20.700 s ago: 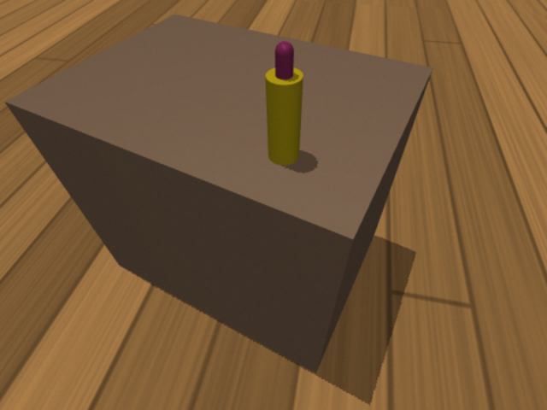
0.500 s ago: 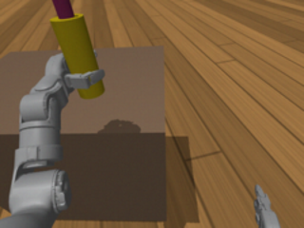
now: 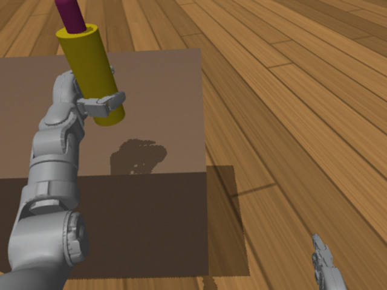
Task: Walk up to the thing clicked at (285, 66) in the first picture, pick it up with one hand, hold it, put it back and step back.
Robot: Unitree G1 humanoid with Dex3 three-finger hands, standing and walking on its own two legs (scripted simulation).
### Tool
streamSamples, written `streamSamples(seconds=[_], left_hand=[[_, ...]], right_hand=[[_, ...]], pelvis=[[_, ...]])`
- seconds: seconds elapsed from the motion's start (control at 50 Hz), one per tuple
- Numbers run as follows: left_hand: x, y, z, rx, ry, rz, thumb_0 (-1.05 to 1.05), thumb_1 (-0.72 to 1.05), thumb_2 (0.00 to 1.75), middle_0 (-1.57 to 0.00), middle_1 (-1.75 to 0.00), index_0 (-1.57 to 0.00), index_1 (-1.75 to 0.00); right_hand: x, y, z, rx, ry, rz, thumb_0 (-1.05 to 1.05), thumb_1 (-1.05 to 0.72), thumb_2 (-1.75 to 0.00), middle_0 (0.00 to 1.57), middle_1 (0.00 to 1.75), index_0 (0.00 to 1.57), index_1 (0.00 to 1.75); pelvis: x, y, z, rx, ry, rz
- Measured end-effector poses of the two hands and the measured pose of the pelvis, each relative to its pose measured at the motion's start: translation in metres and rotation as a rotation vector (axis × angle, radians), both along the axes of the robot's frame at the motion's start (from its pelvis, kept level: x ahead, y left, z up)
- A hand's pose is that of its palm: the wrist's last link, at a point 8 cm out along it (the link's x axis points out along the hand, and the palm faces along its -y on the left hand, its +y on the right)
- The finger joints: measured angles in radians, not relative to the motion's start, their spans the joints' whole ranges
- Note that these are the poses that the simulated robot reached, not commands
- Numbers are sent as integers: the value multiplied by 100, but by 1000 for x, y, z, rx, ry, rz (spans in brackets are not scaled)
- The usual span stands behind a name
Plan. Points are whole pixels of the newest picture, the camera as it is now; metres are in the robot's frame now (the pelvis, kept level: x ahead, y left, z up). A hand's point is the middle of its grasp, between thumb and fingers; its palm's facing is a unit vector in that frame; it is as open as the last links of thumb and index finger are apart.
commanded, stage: crouch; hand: left
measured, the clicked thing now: (90, 65) +0.45 +0.19 +0.28
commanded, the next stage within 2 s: lower in 0.74 s
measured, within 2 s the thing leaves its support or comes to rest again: rests again in 1.74 s
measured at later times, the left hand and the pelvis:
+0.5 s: hand (108, 95) +0.47 +0.18 +0.21, palm faces +0.15 -0.99 +0.00, open 9.0 cm; pelvis +0.01 +0.00 +0.00, yaw +0 degrees
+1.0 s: hand (115, 99) +0.49 +0.18 +0.18, palm faces +0.14 -0.99 +0.01, open 9.0 cm; pelvis +0.01 +0.00 +0.00, yaw +0 degrees
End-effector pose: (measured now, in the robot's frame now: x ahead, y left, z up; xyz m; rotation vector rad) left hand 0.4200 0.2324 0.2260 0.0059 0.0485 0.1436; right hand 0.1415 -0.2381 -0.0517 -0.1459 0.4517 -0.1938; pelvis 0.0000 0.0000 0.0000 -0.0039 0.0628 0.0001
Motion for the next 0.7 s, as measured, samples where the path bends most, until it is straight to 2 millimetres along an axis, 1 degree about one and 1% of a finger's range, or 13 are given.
streamSamples(seconds=[0.14, 0.34, 0.5, 0.7], left_hand=[[8, -1, -8, 0, -4, 1, 0, -30, 115, -76, -105, -80, -104], [17, 0, -11, -6, -9, 3, 0, -30, 115, -76, -105, -80, -104], [23, 2, -19, -6, 9, 9, 0, -30, 115, -76, -105, -80, -104], [34, -1, -28, -14, 4, 3, 0, -30, 115, -76, -105, -80, -104]], right_hand=[[7, -3, 1, -12, 15, -7, -1, 56, -5, 5, 5, 5, 5], [14, -3, 2, -10, 38, -9, -1, 56, -5, 5, 5, 5, 5], [11, -3, 0, -8, 67, -15, -1, 55, -5, 5, 5, 5, 5], [8, -9, 3, -26, 90, -40, -1, 55, -5, 5, 5, 5, 5]], pelvis=[[7, 1, 2, -2, 5, 0], [13, 1, 3, -3, 11, 2], [12, 1, 4, -4, 18, 3], [11, 2, 4, -6, 35, 0]])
